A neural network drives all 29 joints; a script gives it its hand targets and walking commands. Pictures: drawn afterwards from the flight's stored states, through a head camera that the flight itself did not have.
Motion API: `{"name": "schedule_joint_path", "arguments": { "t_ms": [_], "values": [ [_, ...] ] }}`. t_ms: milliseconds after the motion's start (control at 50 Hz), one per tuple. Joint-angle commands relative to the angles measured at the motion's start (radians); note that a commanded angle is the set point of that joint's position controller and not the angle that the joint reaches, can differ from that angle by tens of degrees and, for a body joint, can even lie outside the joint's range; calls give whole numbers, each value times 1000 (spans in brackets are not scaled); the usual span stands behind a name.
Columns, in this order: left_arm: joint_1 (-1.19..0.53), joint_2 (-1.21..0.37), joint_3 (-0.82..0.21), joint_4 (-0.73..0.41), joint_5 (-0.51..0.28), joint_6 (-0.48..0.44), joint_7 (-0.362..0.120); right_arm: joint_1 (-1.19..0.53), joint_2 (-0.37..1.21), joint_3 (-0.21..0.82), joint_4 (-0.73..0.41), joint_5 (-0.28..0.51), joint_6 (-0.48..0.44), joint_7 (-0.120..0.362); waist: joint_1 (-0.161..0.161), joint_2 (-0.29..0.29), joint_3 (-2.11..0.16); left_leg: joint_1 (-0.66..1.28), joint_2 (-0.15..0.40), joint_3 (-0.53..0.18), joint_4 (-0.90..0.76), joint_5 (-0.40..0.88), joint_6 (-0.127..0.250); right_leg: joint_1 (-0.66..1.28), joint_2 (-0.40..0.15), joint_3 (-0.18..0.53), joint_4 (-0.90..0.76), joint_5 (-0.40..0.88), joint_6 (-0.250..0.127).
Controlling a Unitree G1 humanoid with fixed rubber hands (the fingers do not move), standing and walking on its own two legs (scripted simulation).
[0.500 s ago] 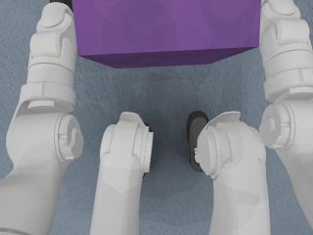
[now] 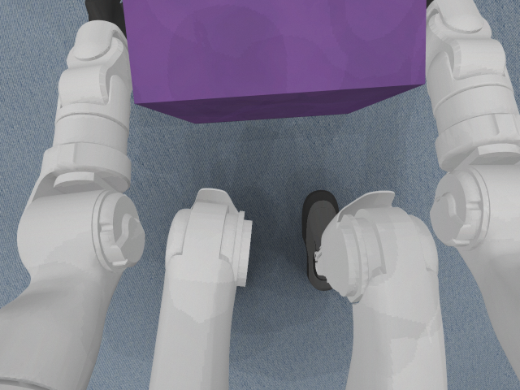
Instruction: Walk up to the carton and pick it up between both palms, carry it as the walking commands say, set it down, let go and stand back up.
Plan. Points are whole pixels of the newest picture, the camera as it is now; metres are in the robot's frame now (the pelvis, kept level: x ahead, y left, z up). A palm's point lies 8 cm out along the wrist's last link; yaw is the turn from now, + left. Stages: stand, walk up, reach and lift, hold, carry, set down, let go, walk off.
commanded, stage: set down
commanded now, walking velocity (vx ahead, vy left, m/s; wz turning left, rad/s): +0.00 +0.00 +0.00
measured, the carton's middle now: (269, 24) +0.53 +0.00 -0.22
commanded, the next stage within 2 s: none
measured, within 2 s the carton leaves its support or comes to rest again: rests again in 0.64 s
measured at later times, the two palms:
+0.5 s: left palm (111, 26) +0.52 +0.19 -0.16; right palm (434, 0) +0.54 -0.18 -0.16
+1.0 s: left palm (91, 29) +0.52 +0.22 -0.17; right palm (439, 3) +0.54 -0.20 -0.18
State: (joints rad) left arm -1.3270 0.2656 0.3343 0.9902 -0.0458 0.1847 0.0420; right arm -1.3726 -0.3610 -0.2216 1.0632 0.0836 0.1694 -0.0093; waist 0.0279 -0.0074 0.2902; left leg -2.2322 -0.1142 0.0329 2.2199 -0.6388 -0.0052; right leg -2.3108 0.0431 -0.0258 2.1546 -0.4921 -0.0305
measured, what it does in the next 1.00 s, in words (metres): stands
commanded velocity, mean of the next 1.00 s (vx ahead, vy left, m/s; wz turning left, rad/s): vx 0.00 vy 0.00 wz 0.00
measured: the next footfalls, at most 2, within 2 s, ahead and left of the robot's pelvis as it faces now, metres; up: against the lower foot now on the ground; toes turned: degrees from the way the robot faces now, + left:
none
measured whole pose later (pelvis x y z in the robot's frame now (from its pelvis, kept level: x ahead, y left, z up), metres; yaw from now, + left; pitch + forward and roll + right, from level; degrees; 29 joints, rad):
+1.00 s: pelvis +0.01 +0.00 +0.00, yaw +1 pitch +37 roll +1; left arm -1.34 0.37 0.17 1.06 -0.20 0.06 0.08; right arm -1.39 -0.46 -0.10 1.14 0.20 0.05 -0.06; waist 0.03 0.02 0.36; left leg -2.23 -0.09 0.06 2.24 -0.65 0.02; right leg -2.30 0.02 -0.02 2.18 -0.53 -0.03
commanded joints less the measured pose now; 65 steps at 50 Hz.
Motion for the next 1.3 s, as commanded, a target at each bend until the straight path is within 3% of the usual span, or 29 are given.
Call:
{"name": "schedule_joint_path", "arguments": {
  "t_ms": [0, 60, 80, 100, 120, 140, 180, 200, 220, 240, 340, 480, 560, 640, 680, 700, 720, 740, 800, 940, 980, 1000, 1080, 1100, 1140, 1180, 1200, 1220, 1280],
  "values": [
    [-483, -793, -249, -81, -23, 13, -227, -540, 808, 223, -67, 13, 18, 200, 69, 2, -858, 250, 11, -16, -242, 172, 18, 553, 27, 51, -106, 96, -5],
    [-548, -800, -264, -70, -34, 12, -237, -530, 773, 212, -84, -25, 6, 181, -17, 4, -891, 257, 17, -20, -210, 178, 13, 577, 29, 53, -101, 112, -8],
    [-501, -769, -256, -92, -32, 1, -235, -527, 790, 248, -99, 15, 2, 187, 26, -65, -871, 240, 12, -26, -219, 191, 28, 522, 29, 24, -86, 120, 6],
    [-459, -822, -245, -42, 5, 19, -243, -512, 760, 218, -70, -9, 4, 187, 14, 23, -857, 252, 12, -5, -210, 195, 17, 532, 34, 49, -116, 106, -3],
    [-471, -792, -223, -37, 16, 20, -238, -582, 832, 251, -107, 32, 4, 190, 114, 1, -873, 280, 13, 3, -225, 202, 14, 551, 25, 67, -121, 113, -2],
    [-509, -797, -247, -78, -20, 7, -238, -542, 802, 229, -120, 7, 6, 194, 17, -9, -916, 272, 19, -13, -205, 216, 14, 552, 27, 53, -107, 134, -1],
    [-479, -781, -255, -88, -22, -4, -228, -495, 773, 223, -102, -3, 2, 196, 14, 14, -889, 283, 16, -13, -205, 246, 16, 533, 34, 47, -94, 171, 0],
    [-420, -756, -223, -8, 18, 2, -233, -539, 750, 263, -82, 5, -7, 181, 77, -11, -842, 270, 12, -4, -204, 239, 3, 570, 21, 70, -122, 159, 5],
    [-464, -801, -249, -40, -16, 5, -238, -522, 714, 234, -122, -24, -13, 177, -24, -14, -829, 238, 20, -31, -203, 203, 13, 530, 24, 58, -98, 140, -2],
    [-458, -751, -226, -61, 3, -1, -237, -505, 765, 223, -101, 0, -6, 179, 61, -4, -874, 214, 22, -10, -205, 195, 17, 534, 21, 58, -74, 148, 0],
    [-423, -630, -194, -11, 23, -6, -206, -504, 630, 186, -53, -9, -14, 154, 33, -12, -856, 276, 28, -10, -214, 190, 9, 534, 19, 54, -112, 103, 9],
    [-409, -230, -114, -32, 34, -66, -104, -462, 290, 117, -33, 15, -52, 67, 78, 32, -901, 320, 53, 8, -221, 181, -3, 638, 7, 84, -113, 112, 26],
    [-331, 101, -93, 23, -59, -105, 9, -395, -147, 106, -32, 37, -109, -47, 8, -29, -985, 362, 72, -28, -192, 216, -20, 687, -25, 67, -89, 149, 37],
    [-263, 134, -132, 34, -75, -132, 50, -290, -155, 92, 111, 73, -116, -55, 36, 36, -984, 418, 72, -26, -230, 210, -29, 623, -24, 73, -94, 117, 29],
    [-283, 183, -114, 31, -103, -143, 53, -389, -176, 109, 7, 98, -131, -59, 29, -26, -1009, 361, 80, -37, -207, 228, -6, 655, -33, 75, -87, 149, 30],
    [-273, 193, -110, 47, -101, -147, 57, -414, -170, 123, 5, 122, -137, -59, 103, 12, -994, 349, 83, -50, -212, 294, -9, 646, -36, 91, -63, 221, 27],
    [-253, 216, -104, 26, -102, -157, 61, -336, -209, 96, 43, 82, -140, -64, 11, -35, -1001, 351, 86, -60, -216, 309, -10, 683, -32, 87, -78, 247, 30],
    [-294, 220, -74, 38, -92, -155, 60, -366, -166, 150, 11, 128, -143, -62, 77, -67, -1079, 318, 88, -28, -205, 300, -9, 762, -43, 111, -86, 267, 29],
    [-287, 177, -127, -111, -152, -164, 46, -295, -179, 119, -43, 124, -151, -65, -2, -55, -1145, 280, 82, -20, -190, 347, -15, 807, -41, 109, -69, 354, 16],
    [-192, 190, -180, -27, -182, -128, 35, -215, -270, 97, -1, 102, -130, -45, -54, -7, -1205, 495, 89, -51, -192, 364, -14, 731, -58, 49, -51, 274, 34],
    [-160, 253, -106, -46, -131, -135, 41, -228, -330, 47, -56, 98, -137, -45, -3, -9, -1102, 462, 88, -46, -194, 327, -23, 636, -45, 80, -83, 200, 19],
    [-202, 201, -139, -74, -147, -134, 30, -193, -304, 35, -40, 91, -140, -34, -58, 16, -1082, 407, 89, -31, -186, 321, -26, 633, -48, 86, -97, 235, 5],
    [-160, 277, -132, -16, -149, -130, 22, -264, -248, 124, -115, 168, -130, -9, 71, -60, -1149, 452, 101, -39, -179, 352, 10, 694, -59, 79, -45, 258, 25],
    [-152, 237, -128, -35, -162, -119, 19, -279, -306, 87, -132, 134, -135, -3, -5, -114, -1107, 391, 91, -60, -176, 327, 17, 663, -56, 54, -45, 240, 29],
    [-170, 284, -118, -187, -131, -146, 27, -242, -269, 116, -148, 175, -129, 5, 74, -6, -1258, 520, 91, -37, -164, 395, 8, 729, -52, 82, -41, 295, 15],
    [-203, 302, -107, -145, -147, -124, 26, -231, -282, 120, -49, 159, -110, 5, 65, -66, -1236, 458, 82, -34, -177, 343, 14, 743, -57, 63, -41, 255, 17],
    [-195, 329, -102, -210, -157, -124, 30, -261, -357, 22, -195, 135, -119, -11, -13, -57, -1229, 444, 91, -39, -189, 326, 8, 702, -46, 42, -52, 245, 22],
    [-107, 357, -82, -104, -141, -101, 24, -228, -336, 92, -141, 133, -98, -12, 53, -57, -1326, 550, 83, -36, -185, 350, 11, 804, -53, 53, -65, 260, 28],
    [-159, 377, -94, -318, -170, -67, 41, -265, -448, 14, -337, 113, -66, -40, 18, -17, -1578, 587, 80, 1, -213, 308, -16, 997, -36, 58, -94, 281, 11]
  ]
}}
